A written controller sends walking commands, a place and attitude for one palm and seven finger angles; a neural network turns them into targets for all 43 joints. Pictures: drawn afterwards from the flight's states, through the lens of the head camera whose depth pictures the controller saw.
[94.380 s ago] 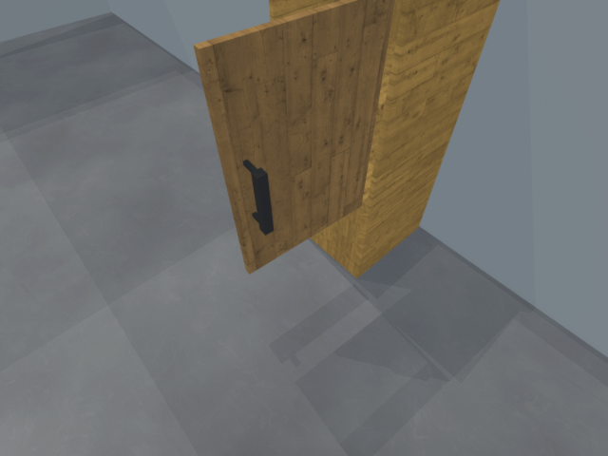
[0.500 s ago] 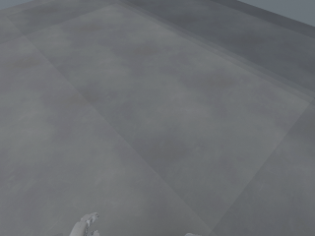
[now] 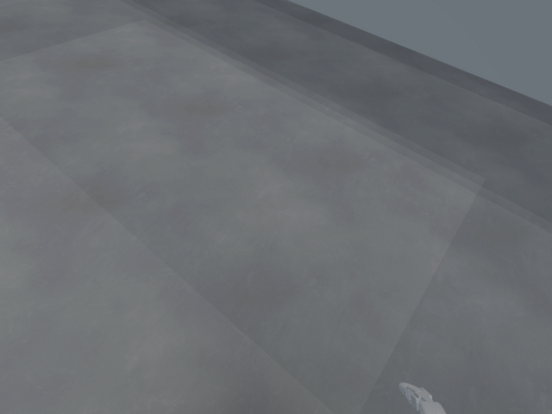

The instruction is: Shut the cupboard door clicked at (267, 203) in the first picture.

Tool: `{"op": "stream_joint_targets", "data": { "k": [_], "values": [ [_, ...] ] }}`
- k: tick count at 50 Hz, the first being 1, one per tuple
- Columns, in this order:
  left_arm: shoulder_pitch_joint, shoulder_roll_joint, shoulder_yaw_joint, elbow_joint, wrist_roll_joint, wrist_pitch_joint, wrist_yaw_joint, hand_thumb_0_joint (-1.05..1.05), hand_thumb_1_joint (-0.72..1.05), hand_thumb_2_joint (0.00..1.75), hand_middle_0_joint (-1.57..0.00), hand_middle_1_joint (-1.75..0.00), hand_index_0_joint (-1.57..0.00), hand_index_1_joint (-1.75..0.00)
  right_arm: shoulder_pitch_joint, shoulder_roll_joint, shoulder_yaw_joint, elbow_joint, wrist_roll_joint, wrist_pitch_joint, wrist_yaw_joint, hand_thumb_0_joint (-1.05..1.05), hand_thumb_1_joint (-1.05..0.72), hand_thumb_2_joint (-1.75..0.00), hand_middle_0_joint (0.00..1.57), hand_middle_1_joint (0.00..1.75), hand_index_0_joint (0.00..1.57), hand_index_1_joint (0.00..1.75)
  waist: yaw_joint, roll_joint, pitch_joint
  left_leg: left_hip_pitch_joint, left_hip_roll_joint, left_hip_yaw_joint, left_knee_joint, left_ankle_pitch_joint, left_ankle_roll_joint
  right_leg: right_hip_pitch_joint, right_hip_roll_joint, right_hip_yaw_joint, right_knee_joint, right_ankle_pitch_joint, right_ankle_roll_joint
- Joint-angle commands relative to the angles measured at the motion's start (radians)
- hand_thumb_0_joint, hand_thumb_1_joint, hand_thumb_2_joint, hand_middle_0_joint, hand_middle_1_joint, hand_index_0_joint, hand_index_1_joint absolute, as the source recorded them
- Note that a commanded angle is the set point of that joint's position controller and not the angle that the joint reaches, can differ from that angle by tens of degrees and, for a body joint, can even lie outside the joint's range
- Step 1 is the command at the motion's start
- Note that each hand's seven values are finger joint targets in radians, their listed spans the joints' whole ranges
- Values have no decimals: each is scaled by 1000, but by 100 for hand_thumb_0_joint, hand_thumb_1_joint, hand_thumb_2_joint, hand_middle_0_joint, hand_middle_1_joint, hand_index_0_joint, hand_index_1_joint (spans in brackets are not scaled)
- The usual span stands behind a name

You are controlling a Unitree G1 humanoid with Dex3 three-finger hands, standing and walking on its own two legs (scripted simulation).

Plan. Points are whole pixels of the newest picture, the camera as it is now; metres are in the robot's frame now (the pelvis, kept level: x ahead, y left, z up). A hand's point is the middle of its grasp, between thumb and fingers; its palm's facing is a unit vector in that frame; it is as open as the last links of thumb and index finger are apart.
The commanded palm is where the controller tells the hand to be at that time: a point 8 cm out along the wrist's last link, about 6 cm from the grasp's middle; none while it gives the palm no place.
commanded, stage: turn to face it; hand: left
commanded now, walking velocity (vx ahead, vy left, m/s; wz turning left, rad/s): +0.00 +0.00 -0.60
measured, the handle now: out of the picture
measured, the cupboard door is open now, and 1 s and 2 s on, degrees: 5 5 5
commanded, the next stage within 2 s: none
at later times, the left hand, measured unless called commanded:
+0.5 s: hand (209, 390) +0.17 +0.12 -0.14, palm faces -0.31 -0.91 -0.28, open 7.4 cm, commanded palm none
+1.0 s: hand (205, 381) +0.19 +0.13 -0.18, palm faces -0.51 -0.84 -0.20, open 7.4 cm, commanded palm none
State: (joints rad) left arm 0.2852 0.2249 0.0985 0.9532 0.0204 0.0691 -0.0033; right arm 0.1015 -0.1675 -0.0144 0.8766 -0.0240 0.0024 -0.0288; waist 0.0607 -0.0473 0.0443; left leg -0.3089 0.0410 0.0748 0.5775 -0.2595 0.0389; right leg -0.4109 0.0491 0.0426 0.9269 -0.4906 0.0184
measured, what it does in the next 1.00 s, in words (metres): steps on the spot, turning right: right foot, then left foot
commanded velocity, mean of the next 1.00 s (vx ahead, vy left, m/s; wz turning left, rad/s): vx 0.00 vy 0.00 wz -0.60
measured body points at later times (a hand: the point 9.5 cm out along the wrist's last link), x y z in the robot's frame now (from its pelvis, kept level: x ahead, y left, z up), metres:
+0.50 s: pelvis +0.00 -0.04 -0.01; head +0.02 -0.07 +0.44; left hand +0.19 +0.17 -0.12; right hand -0.09 -0.29 -0.16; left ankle +0.02 +0.09 -0.69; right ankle -0.05 -0.13 -0.73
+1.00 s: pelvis +0.03 -0.01 +0.00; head +0.09 -0.01 +0.45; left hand +0.22 +0.18 -0.16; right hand -0.01 -0.29 -0.11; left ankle +0.10 +0.07 -0.73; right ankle -0.07 -0.10 -0.68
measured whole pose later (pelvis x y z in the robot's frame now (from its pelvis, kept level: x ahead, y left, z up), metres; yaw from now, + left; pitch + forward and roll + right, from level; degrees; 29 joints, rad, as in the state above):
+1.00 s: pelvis +0.03 -0.01 +0.00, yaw -37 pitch +1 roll -1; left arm 0.23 0.27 0.10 0.91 0.02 0.08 -0.01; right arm 0.13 -0.19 -0.01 0.85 -0.02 0.01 -0.03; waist 0.04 -0.06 0.08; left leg -0.29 0.06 0.09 0.57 -0.29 0.02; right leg -0.43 0.05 0.06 1.00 -0.51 0.03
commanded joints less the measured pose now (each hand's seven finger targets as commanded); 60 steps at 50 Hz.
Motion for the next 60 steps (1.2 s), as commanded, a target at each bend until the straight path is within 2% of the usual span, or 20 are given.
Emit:
{"op": "stream_joint_targets", "data": {
  "k": [1, 5, 14, 17, 19, 20, 21, 22, 23, 25, 28, 38, 42, 43, 44, 45, 46, 47, 51, 60],
  "values": [
    [23, 101, 33, -87, 9, -10, -23, 0, 90, 90, -20, -30, -20, -30, 8, -197, -39, -82, -2, -11, -21, 0, -90, -90, 20, 30, 20, 30, -19, 229, -20, 62, 282, -172, -325, 125, 62, -138, -75, -13, 291, 72, 33],
    [-5, 85, 29, -108, 5, 1, -29, 0, 90, 90, -20, -30, -20, -30, 70, -194, -47, -64, 0, -12, -17, 0, -90, -90, 20, 30, 20, 30, -42, 207, -43, 126, 279, -100, -327, 87, 66, -174, -93, -34, 278, 138, 53],
    [-130, 54, 2, -159, 3, -8, -34, 0, 90, 90, -20, -30, -20, -30, 182, -233, -73, 6, -7, -10, -5, 0, -90, -90, 20, 30, 20, 30, -100, 248, -90, 239, 340, 9, -226, 363, 99, -57, -96, -121, -75, 55, 32],
    [-124, 62, -3, -161, 1, -15, -31, 0, 90, 90, -20, -30, -20, -30, 179, -253, -81, 12, -7, -5, 2, 0, -90, -90, 20, 30, 20, 30, -92, 259, -100, 203, 351, 35, -168, 378, 78, 45, -76, -146, -216, 79, 8],
    [-49, 86, 5, -140, 1, -23, -27, 0, 90, 90, -20, -30, -20, -30, 149, -260, -86, 7, 0, -1, 5, 0, -90, -90, 20, 30, 20, 30, -41, 213, -122, 118, 321, 85, -51, 297, 15, 218, -72, -145, -429, 261, -16],
    [15, 154, 15, -121, 7, -33, -19, 0, 90, 90, -20, -30, -20, -30, 145, -227, -81, -4, 11, 1, 12, 0, -90, -90, 20, 30, 20, 30, -7, 57, -147, 7, 254, 140, 98, 140, -46, 358, -163, -27, -554, 387, -51],
    [41, 269, 35, -113, 17, -48, -3, 0, 90, 90, -20, -30, -20, -30, 121, -134, -59, -51, 11, 6, 18, 0, -90, -90, 20, 30, 20, 30, 16, -274, -113, -288, 87, 173, 346, -344, -113, 454, -413, 331, -624, 661, -156],
    [71, 290, 35, -103, -1, -42, 9, 0, 90, 90, -20, -30, -20, -30, 76, -171, -56, -65, 7, 22, 7, 0, -90, -90, 20, 30, 20, 30, 38, -207, -104, -318, 64, 27, 514, -379, -109, 377, -468, 351, -603, 792, -236],
    [25, 262, 28, -115, -3, -40, 14, 0, 90, 90, -20, -30, -20, -30, 79, -158, -57, -56, 9, 28, 7, 0, -90, -90, 20, 30, 20, 30, 3, -126, -65, -359, 81, -38, 587, -303, -107, 355, -426, 285, -610, 710, -238],
    [-72, 197, 16, -132, -6, -48, 22, 0, 90, 90, -20, -30, -20, -30, 90, -175, -64, -34, 5, 28, 2, 0, -90, -90, 20, 30, 20, 30, -40, -171, -49, -392, 85, -74, 622, -186, -125, 359, -338, 237, -587, 743, -200],
    [-100, 169, 6, -148, -8, -57, 19, 0, 90, 90, -20, -30, -20, -30, 126, -161, -63, -13, 4, 31, 11, 0, -90, -90, 20, 30, 20, 30, -68, -80, -84, -298, 71, -63, 560, -92, -141, 317, -271, 140, -564, 764, -179],
    [-50, 195, 25, -134, 6, -50, 13, 0, 90, 90, -20, -30, -20, -30, 29, -145, -61, -73, 14, 22, 4, 0, -90, -90, 20, 30, 20, 30, -34, -93, -63, -201, 6, -71, 274, -163, -133, 281, -266, 325, -550, 665, -227],
    [-98, 190, 29, -137, 0, -39, 14, 0, 90, 90, -20, -30, -20, -30, 114, -146, -58, -51, 23, 6, -6, 0, -90, -90, 20, 30, 20, 30, -79, -96, -102, 46, -29, -65, -66, -9, -113, 191, -203, 338, -443, 675, -152],
    [-104, 162, 22, -142, -8, -35, 13, 0, 90, 90, -20, -30, -20, -30, 150, -175, -61, -39, 22, -3, -10, 0, -90, -90, 20, 30, 20, 30, -96, -31, -124, 192, 18, -84, -185, 84, -103, 98, -144, 293, -389, 567, -103],
    [-73, 106, 11, -157, -19, -30, 6, 0, 90, 90, -20, -30, -20, -30, 168, -259, -72, -42, 9, -13, -14, 0, -90, -90, 20, 30, 20, 30, -95, 203, -145, 315, 225, -284, -270, 164, -37, -64, -10, 178, -254, 249, -42],
    [-75, 93, 5, -169, -16, -32, -1, 0, 90, 90, -20, -30, -20, -30, 190, -312, -80, -54, 2, -8, -17, 0, -90, -90, 20, 30, 20, 30, -98, 351, -140, 314, 419, -438, -278, 342, 78, -143, 25, 29, -23, -138, 1],
    [-88, 119, 6, -175, -6, -32, -1, 0, 90, 90, -20, -30, -20, -30, 182, -301, -73, -70, -4, 0, -15, 0, -90, -90, 20, 30, 20, 30, -102, 246, -112, 236, 449, -409, -250, 364, 130, -121, -28, 38, 123, -139, 5],
    [-63, 125, 16, -157, 4, -25, -7, 0, 90, 90, -20, -30, -20, -30, 126, -257, -59, -79, -8, -4, -17, 0, -90, -90, 20, 30, 20, 30, -70, 226, -104, 193, 399, -331, -272, 333, 124, -128, -34, 30, 201, -87, 18],
    [-74, 112, 19, -138, 1, -7, -33, 0, 90, 90, -20, -30, -20, -30, 59, -225, -47, -94, -5, -4, -23, 0, -90, -90, 20, 30, 20, 30, -51, 240, -47, 178, 292, -115, -241, 411, 86, -149, -76, -27, 252, 30, 43],
    [-151, 71, -1, -166, 0, -10, -41, 0, 90, 90, -20, -30, -20, -30, 136, -266, -77, -39, -7, 2, -3, 0, -90, -90, 20, 30, 20, 30, -92, 273, -79, 226, 325, 4, -179, 410, 88, -14, -77, -132, -113, 56, 29]
  ]
}}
